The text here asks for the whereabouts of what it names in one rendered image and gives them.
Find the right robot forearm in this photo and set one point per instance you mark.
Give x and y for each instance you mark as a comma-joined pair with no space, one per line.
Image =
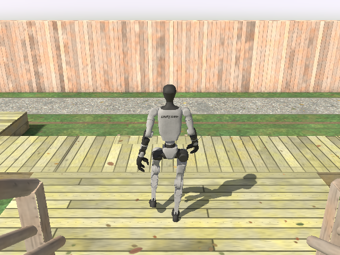
194,138

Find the robot left upper arm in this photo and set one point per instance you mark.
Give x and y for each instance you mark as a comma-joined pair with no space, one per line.
150,122

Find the robot right upper arm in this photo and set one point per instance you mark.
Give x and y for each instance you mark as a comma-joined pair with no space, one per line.
188,119

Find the left robot hand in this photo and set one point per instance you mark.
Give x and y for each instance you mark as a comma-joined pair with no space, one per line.
139,164

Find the robot left foot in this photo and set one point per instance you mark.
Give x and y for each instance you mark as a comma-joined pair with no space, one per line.
152,203

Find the right robot hand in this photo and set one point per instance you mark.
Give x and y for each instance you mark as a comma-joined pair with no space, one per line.
191,146

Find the left robot forearm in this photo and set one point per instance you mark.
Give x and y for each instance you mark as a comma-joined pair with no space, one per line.
144,145

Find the left robot shin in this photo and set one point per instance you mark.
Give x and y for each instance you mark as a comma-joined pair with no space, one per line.
154,183

